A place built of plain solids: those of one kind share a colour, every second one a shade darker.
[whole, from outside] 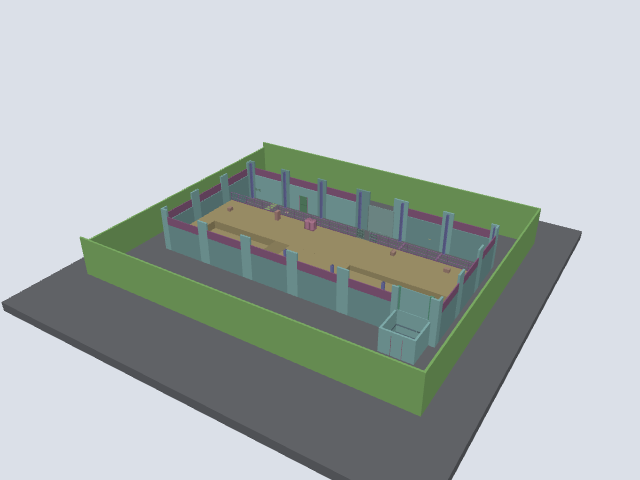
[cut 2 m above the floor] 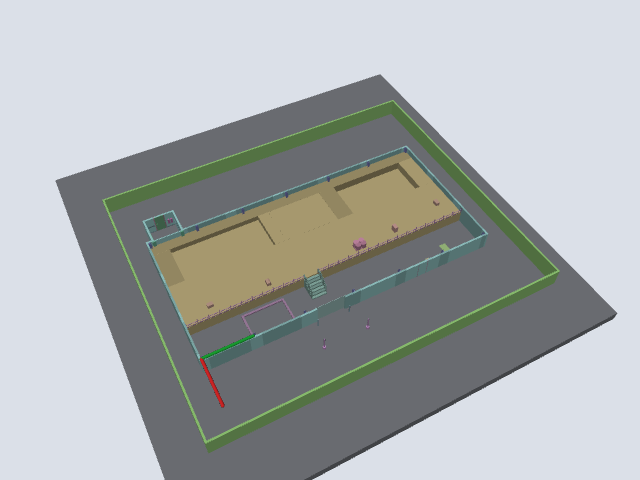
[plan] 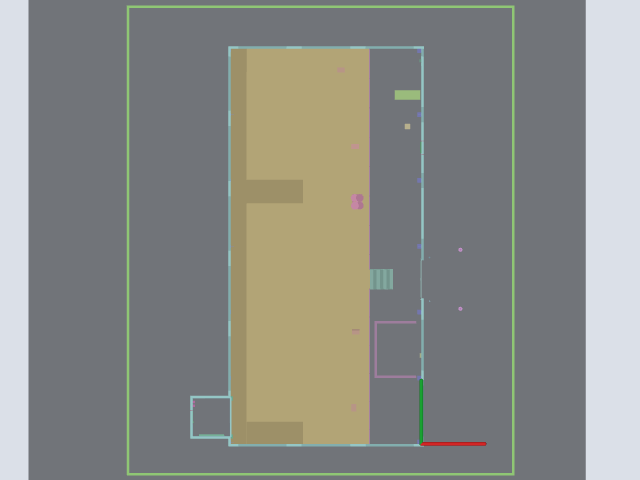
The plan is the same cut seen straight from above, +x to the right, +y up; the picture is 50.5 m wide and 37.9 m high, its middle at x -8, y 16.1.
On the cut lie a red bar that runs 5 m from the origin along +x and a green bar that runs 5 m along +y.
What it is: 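A works' hall with a row of sunk bays; one tall room; a strip of floor behind the doors, a deck 1.32 m over it that fills the rest, and 3 sunk grounds in the deck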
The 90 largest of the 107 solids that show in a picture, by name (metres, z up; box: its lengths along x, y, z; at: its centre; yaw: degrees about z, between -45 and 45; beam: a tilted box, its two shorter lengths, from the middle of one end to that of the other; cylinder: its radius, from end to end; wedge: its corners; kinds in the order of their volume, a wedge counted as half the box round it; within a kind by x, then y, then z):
{
 "raised_floor_bank_1": {"box": [1.25, 31.2, 1.37], "at": [-14.43, 15.6, 0.64]},
 "raised_floor_bank_2": {"box": [4.45, 1.75, 1.37], "at": [-11.57, 0.88, 0.64]},
 "raised_floor_bank_3": {"box": [4.45, 9.85, 0.76], "at": [-11.57, 6.67, 0.33]},
 "raised_floor_bank_4": {"box": [4.45, 1.25, 1.37], "at": [-11.57, 12.22, 0.64]},
 "raised_floor_bank_5": {"box": [4.45, 6.15, 1.37], "at": [-11.57, 15.93, 0.64]},
 "raised_floor_bank_6": {"box": [4.45, 1.85, 1.37], "at": [-11.57, 19.93, 0.64]},
 "raised_floor_bank_7": {"box": [4.45, 8.55, 0.44], "at": [-11.57, 25.12, 0.17]},
 "raised_floor_bank_8": {"box": [4.45, 1.8, 1.37], "at": [-11.57, 30.3, 0.64]},
 "raised_floor_bank_9": {"box": [5.3, 31.2, 1.37], "at": [-6.7, 15.6, 0.64]},
 "yard_bound_1": {"box": [0.2, 37.1, 4.37], "at": [-23.17, 16.06, 2.13]},
 "yard_bound_2": {"box": [30.62, 0.2, 4.37], "at": [-7.96, -2.39, 2.13]},
 "yard_bound_3": {"box": [30.62, 0.2, 3.67], "at": [-7.96, 34.51, 1.78]},
 "yard_bound_4": {"box": [0.2, 37.1, 4.37], "at": [7.25, 16.06, 2.13]},
 "wall_1": {"box": [0.2, 3.4, 2.55], "at": [-18.15, 2.1, 1.23]},
 "wall_2": {"box": [3.2, 0.2, 2.55], "at": [-16.65, 0.5, 1.23]},
 "wall_3": {"box": [3.2, 0.2, 2.55], "at": [-16.65, 3.7, 1.23]},
 "wall_4": {"box": [0.2, 0.8, 4.95], "at": [-15.15, 0.2, 2.42]},
 "wall_5": {"box": [0.2, 0.61, 4.95], "at": [-15.15, 3.9, 2.42]},
 "wall_6": {"box": [0.2, 4.31, 3.25], "at": [-15.15, 6.35, 1.57]},
 "wall_7": {"box": [0.2, 1.21, 4.95], "at": [-15.15, 9.1, 2.42]},
 "wall_8": {"box": [0.2, 4.36, 3.25], "at": [-15.15, 11.88, 1.57]},
 "wall_9": {"box": [0.2, 1.21, 4.95], "at": [-15.15, 14.65, 2.42]},
 "wall_10": {"box": [0.2, 4.31, 3.25], "at": [-15.15, 17.4, 1.57]},
 "wall_11": {"box": [0.2, 1.21, 4.95], "at": [-15.15, 20.15, 2.42]},
 "wall_12": {"box": [0.2, 4.36, 3.25], "at": [-15.15, 22.93, 1.57]},
 "wall_13": {"box": [0.2, 1.21, 4.95], "at": [-15.15, 25.7, 2.42]},
 "wall_14": {"box": [0.2, 4.31, 3.25], "at": [-15.15, 28.45, 1.57]},
 "wall_15": {"box": [0.2, 0.81, 4.95], "at": [-15.15, 31.0, 2.42]},
 "wall_16": {"box": [0.06, 3.0, 2.55], "at": [-15.08, 2.1, 1.23]},
 "wall_17": {"box": [0.06, 3.12, 4.95], "at": [-15.02, 2.1, 2.42]},
 "wall_18": {"box": [0.81, 0.2, 4.95], "at": [-14.85, -0.1, 2.42]},
 "wall_19": {"box": [0.81, 0.2, 4.95], "at": [-14.85, 31.3, 2.42]},
 "wall_20": {"box": [3.81, 0.2, 3.25], "at": [-12.55, -0.1, 1.57]},
 "wall_21": {"box": [3.81, 0.2, 3.25], "at": [-12.55, 31.3, 1.57]},
 "wall_22": {"box": [1.21, 0.2, 4.95], "at": [-10.05, -0.1, 2.42]},
 "wall_23": {"box": [1.21, 0.2, 4.95], "at": [-10.05, 31.3, 2.42]},
 "wall_24": {"box": [3.86, 0.2, 3.25], "at": [-7.53, -0.1, 1.57]},
 "wall_25": {"box": [3.86, 0.2, 3.25], "at": [-7.53, 31.3, 1.57]},
 "wall_26": {"box": [1.21, 0.2, 4.95], "at": [-5.0, -0.1, 2.42]},
 "wall_27": {"box": [1.21, 0.2, 4.95], "at": [-5.0, 31.3, 2.42]},
 "wall_28": {"box": [3.81, 0.2, 3.25], "at": [-2.5, -0.1, 1.57]},
 "wall_29": {"box": [3.81, 0.2, 3.25], "at": [-2.5, 31.3, 1.57]},
 "wall_30": {"box": [0.81, 0.2, 4.95], "at": [-0.2, -0.1, 2.42]},
 "wall_31": {"box": [0.81, 0.2, 4.95], "at": [-0.2, 31.3, 2.42]},
 "wall_32": {"box": [0.2, 0.81, 4.95], "at": [0.1, 0.2, 2.42]},
 "wall_33": {"box": [0.2, 4.01, 3.25], "at": [0.1, 2.6, 1.57]},
 "wall_34": {"box": [0.2, 1.21, 4.95], "at": [0.1, 5.2, 2.42]},
 "wall_35": {"box": [0.2, 4.01, 3.25], "at": [0.1, 7.8, 1.57]},
 "wall_36": {"box": [0.2, 1.71, 4.95], "at": [0.1, 10.65, 2.42]},
 "wall_37": {"box": [0.2, 1.71, 4.95], "at": [0.1, 15.35, 2.42]},
 "wall_38": {"box": [0.2, 4.01, 3.25], "at": [0.1, 18.2, 1.57]},
 "wall_39": {"box": [0.2, 1.21, 4.95], "at": [0.1, 20.8, 2.42]},
 "wall_40": {"box": [0.2, 4.01, 3.25], "at": [0.1, 23.4, 1.57]},
 "wall_41": {"box": [0.2, 1.21, 4.95], "at": [0.1, 26.0, 2.42]},
 "wall_42": {"box": [0.2, 4.01, 3.25], "at": [0.1, 28.6, 1.57]},
 "wall_43": {"box": [0.2, 0.81, 4.95], "at": [0.1, 31.0, 2.42]},
 "window_pane_1": {"box": [0.1, 4.3, 0.91], "at": [-15.2, 6.35, 3.64]},
 "window_pane_2": {"box": [0.1, 4.35, 0.91], "at": [-15.2, 11.88, 3.64]},
 "window_pane_3": {"box": [0.1, 4.3, 0.91], "at": [-15.2, 17.4, 3.64]},
 "window_pane_4": {"box": [0.1, 4.35, 0.91], "at": [-15.2, 22.93, 3.64]},
 "window_pane_5": {"box": [0.1, 4.3, 0.91], "at": [-15.2, 28.45, 3.64]},
 "window_pane_6": {"box": [3.8, 0.1, 0.91], "at": [-12.55, -0.15, 3.64]},
 "window_pane_7": {"box": [3.8, 0.1, 0.91], "at": [-12.55, 31.35, 3.64]},
 "window_pane_8": {"box": [3.85, 0.1, 0.91], "at": [-7.53, -0.15, 3.64]},
 "window_pane_9": {"box": [3.85, 0.1, 0.91], "at": [-7.53, 31.35, 3.64]},
 "window_pane_10": {"box": [3.8, 0.1, 0.91], "at": [-2.5, -0.15, 3.64]},
 "window_pane_11": {"box": [3.8, 0.1, 0.91], "at": [-2.5, 31.35, 3.64]},
 "window_pane_12": {"box": [0.1, 4.0, 0.91], "at": [0.15, 2.6, 3.64]},
 "window_pane_13": {"box": [0.1, 4.0, 0.91], "at": [0.15, 7.8, 3.64]},
 "window_pane_14": {"box": [0.1, 4.0, 0.91], "at": [0.15, 18.2, 3.64]},
 "window_pane_15": {"box": [0.1, 4.0, 0.91], "at": [0.15, 23.4, 3.64]},
 "window_pane_16": {"box": [0.1, 4.0, 0.91], "at": [0.15, 28.6, 3.64]},
 "door_landing_1": {"box": [0.28, 1.62, 1.21], "at": [-3.93, 13.0, 0.55]},
 "door_landing_2": {"box": [0.28, 1.62, 1.04], "at": [-3.67, 13.0, 0.47]},
 "door_landing_3": {"box": [0.28, 1.62, 0.88], "at": [-3.41, 13.0, 0.39]},
 "door_landing_4": {"box": [0.28, 1.62, 0.71], "at": [-3.15, 13.0, 0.3]},
 "door_landing_5": {"box": [0.28, 1.62, 0.55], "at": [-2.89, 13.0, 0.22]},
 "door_landing_6": {"box": [0.28, 1.62, 0.38], "at": [-2.63, 13.0, 0.14]},
 "door_landing_7": {"box": [0.28, 1.62, 0.21], "at": [-2.37, 13.0, 0.06]},
 "pallet_load_1": {"cylinder": 0.3, "from": [-5.26, 19.42, 1.46], "to": [-5.26, 19.42, 2.33]},
 "pallet_load_2": {"cylinder": 0.3, "from": [-5.25, 18.81, 1.46], "to": [-5.25, 18.81, 2.33]},
 "pallet_load_3": {"cylinder": 0.3, "from": [-4.86, 19.42, 1.46], "to": [-4.86, 19.42, 2.33]},
 "bund_kerb_1": {"box": [0.2, 4.1, 0.21], "at": [-3.6, 7.45, 0.06]},
 "bund_kerb_2": {"box": [3.3, 0.2, 0.21], "at": [-2.05, 5.3, 0.06]},
 "bund_kerb_3": {"box": [3.3, 0.2, 0.21], "at": [-2.05, 9.6, 0.06]},
 "sectional_door_1": {"box": [0.042, 3.08, 3.42], "at": [-0.01, 13.0, 1.66]},
 "pier_1": {"box": [0.17, 0.34, 4.95], "at": [-14.96, 3.6, 2.42]},
 "tote_stack_1": {"box": [0.6, 0.4, 1.08], "at": [-5.23, 23.48, 1.86]},
 "trench_plates_1": {"box": [2.01, 0.75, 0.07], "at": [-1.09, 27.55, -0.01]},
 "carton_1": {"box": [0.4, 0.6, 0.4], "at": [-5.34, 2.86, 1.52]}
}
